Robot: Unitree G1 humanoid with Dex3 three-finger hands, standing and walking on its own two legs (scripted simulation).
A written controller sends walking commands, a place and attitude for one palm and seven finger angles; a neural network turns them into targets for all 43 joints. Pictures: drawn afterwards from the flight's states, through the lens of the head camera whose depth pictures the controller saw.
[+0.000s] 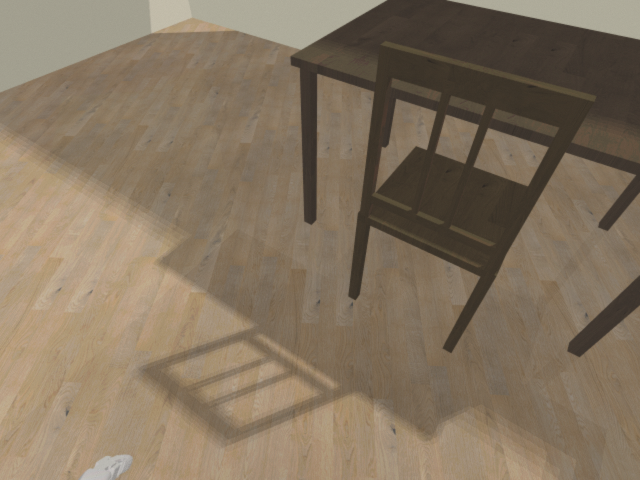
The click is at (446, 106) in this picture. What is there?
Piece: chair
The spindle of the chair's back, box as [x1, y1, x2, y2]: [411, 93, 450, 213]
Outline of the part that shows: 442,93 440,97 411,210 414,213 418,211 450,97 450,95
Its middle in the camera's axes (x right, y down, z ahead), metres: +0.25 -0.18 +0.91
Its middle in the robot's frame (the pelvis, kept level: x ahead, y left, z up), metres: +0.81 -0.21 -0.07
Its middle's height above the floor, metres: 0.70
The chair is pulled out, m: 0.00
